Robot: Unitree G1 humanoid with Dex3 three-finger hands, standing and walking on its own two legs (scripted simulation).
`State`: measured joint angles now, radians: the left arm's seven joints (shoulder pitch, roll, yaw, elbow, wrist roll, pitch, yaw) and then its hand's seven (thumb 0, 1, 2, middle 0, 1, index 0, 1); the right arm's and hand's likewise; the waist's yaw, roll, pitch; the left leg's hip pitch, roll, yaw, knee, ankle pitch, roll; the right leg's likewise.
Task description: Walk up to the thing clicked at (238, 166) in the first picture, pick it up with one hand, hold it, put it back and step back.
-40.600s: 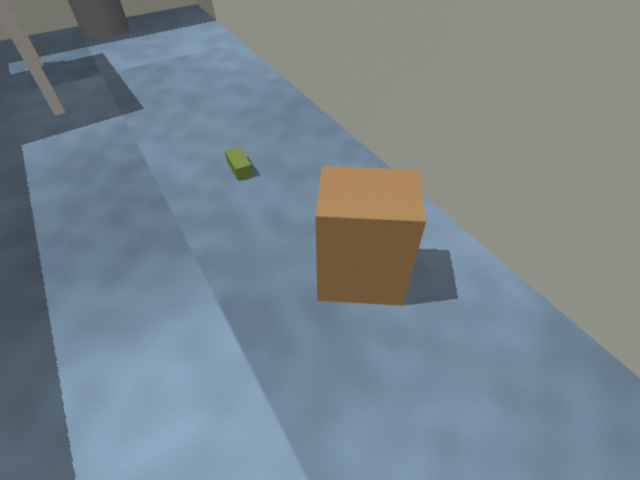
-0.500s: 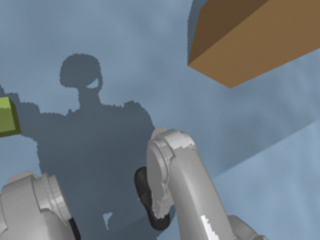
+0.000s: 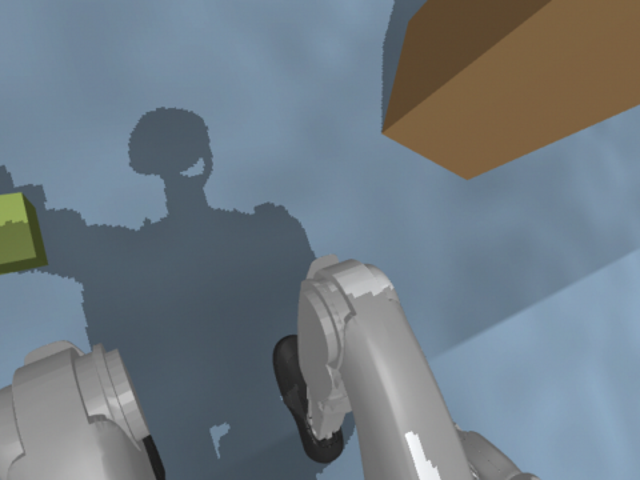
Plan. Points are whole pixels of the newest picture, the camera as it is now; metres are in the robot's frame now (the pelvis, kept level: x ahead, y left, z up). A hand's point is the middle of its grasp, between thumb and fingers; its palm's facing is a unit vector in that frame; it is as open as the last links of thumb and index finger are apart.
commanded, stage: settle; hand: left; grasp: from above
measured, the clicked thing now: out of the picture +0.45 +0.30 -0.26
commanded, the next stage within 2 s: lift in 0.64 s
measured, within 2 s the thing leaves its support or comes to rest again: leaves its support in 0.10 s
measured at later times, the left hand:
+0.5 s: hand out of the picture +0.43 +0.31 -0.13, palm faces -0.50 -0.05 -0.86, open 11.1 cm
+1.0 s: hand out of the picture +0.42 +0.31 -0.08, palm faces -0.50 -0.05 -0.86, open 11.1 cm
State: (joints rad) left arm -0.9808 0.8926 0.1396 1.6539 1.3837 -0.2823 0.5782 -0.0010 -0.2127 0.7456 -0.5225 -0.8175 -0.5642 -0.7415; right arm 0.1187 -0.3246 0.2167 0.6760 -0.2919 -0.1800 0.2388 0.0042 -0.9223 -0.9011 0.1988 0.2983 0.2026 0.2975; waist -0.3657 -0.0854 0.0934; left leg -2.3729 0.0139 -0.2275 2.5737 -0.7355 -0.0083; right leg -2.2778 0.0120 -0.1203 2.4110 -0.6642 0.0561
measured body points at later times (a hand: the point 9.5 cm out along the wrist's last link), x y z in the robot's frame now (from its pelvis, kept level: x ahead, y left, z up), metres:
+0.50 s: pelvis +0.00 +0.00 +0.04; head +0.23 +0.09 +0.41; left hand +0.45 +0.31 -0.08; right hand +0.10 -0.27 -0.06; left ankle +0.06 +0.13 -0.26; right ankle +0.11 -0.13 -0.26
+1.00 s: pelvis -0.01 +0.00 +0.07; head +0.20 +0.08 +0.45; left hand +0.44 +0.31 -0.03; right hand +0.05 -0.27 -0.03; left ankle +0.06 +0.13 -0.26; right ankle +0.11 -0.13 -0.26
